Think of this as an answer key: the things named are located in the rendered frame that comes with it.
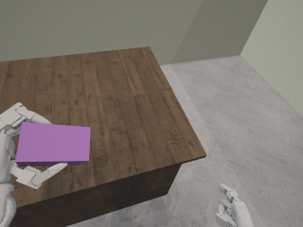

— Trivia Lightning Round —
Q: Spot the robot left forearm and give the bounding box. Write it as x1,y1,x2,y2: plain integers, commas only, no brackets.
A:
0,183,17,227

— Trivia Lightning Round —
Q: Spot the right robot hand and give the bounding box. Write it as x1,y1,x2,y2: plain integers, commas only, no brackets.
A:
216,183,254,227

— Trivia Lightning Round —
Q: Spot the sponge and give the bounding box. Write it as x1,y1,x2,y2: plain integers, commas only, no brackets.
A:
15,122,91,166

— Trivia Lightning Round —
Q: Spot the table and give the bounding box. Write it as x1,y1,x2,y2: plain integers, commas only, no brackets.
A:
0,46,207,227

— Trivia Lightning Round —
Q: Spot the left robot hand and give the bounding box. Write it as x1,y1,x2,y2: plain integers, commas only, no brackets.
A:
0,102,68,189

